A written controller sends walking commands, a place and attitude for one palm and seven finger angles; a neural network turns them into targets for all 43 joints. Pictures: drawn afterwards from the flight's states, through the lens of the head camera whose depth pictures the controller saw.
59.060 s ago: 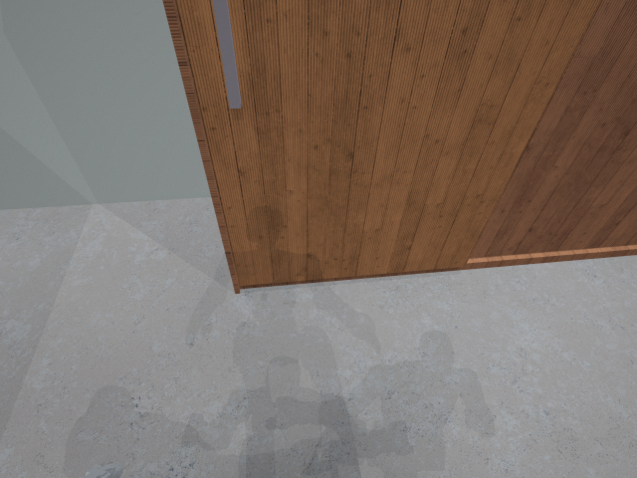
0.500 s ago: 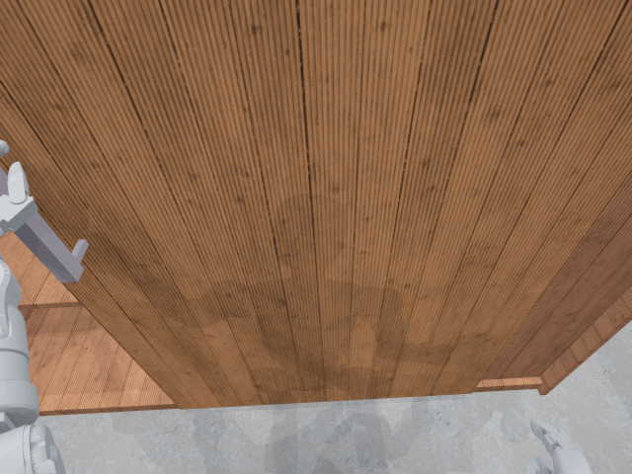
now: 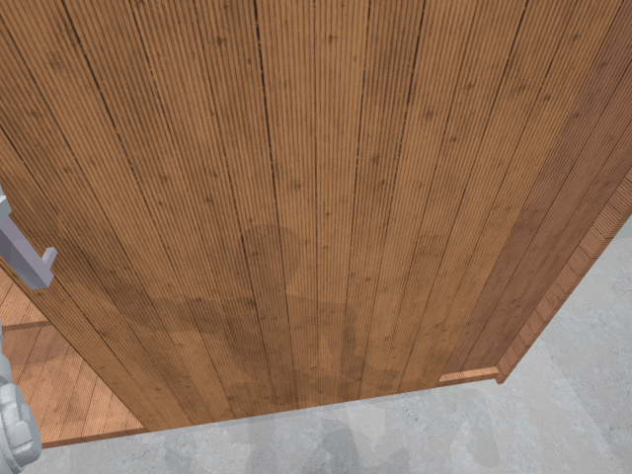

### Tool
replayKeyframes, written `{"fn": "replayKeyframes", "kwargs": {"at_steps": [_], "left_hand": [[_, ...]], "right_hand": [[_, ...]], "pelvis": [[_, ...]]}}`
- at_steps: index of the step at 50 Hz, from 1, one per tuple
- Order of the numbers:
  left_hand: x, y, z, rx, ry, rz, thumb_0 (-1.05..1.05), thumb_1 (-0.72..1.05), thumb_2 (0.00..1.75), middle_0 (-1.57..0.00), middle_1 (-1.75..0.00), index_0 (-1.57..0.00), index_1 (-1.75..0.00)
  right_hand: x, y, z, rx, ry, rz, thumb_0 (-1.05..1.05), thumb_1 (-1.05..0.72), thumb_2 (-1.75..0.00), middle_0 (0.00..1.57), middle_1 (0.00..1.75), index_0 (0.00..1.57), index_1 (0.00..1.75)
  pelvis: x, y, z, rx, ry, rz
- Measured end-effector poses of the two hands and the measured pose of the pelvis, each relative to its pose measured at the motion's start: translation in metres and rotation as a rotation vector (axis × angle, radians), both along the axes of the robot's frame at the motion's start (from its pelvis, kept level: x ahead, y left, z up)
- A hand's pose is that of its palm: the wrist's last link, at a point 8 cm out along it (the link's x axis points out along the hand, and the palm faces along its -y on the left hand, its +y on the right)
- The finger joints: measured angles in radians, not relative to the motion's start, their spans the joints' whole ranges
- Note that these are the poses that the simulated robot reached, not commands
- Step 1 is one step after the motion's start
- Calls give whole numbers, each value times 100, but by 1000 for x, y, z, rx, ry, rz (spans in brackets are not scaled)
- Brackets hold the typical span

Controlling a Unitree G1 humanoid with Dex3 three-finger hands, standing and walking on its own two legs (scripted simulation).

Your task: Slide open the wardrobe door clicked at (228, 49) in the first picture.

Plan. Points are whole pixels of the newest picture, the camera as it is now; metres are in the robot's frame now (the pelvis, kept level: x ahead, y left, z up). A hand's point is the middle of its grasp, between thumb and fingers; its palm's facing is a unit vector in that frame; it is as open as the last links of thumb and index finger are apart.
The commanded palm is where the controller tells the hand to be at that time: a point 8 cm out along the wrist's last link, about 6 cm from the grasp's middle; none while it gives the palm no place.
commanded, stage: stop walking and hold the door there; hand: left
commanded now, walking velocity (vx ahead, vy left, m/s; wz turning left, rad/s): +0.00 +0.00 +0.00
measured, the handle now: out of the picture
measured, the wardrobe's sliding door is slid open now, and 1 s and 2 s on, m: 0.63 0.63 0.63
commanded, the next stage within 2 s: none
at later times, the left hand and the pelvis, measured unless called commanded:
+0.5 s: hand out of the picture +0.37 +0.39 +0.19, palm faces +0.63 -0.75 -0.22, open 5.5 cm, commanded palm +0.32 +0.42 +0.16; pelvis +0.01 +0.00 +0.00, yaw +1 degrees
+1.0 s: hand out of the picture +0.37 +0.39 +0.19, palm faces +0.57 -0.79 -0.24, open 5.5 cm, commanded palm +0.32 +0.42 +0.16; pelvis +0.00 +0.06 +0.00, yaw +4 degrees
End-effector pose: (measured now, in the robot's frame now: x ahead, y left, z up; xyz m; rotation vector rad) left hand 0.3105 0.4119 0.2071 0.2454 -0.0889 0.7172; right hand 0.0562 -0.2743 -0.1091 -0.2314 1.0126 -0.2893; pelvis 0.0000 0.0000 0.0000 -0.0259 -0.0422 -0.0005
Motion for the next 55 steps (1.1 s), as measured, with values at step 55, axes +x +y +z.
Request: {"fn": "replayKeyframes", "kwargs": {"at_steps": [55], "left_hand": [[8, 16, -13, 129, -70, -187, -23, 65, 75, -46, -140, -38, -140]], "right_hand": [[103, 116, -1, 91, -16, 279, 1, -90, -90, 20, 30, 20, 30]], "pelvis": [[7, 75, 9, 115, 26, 114]]}}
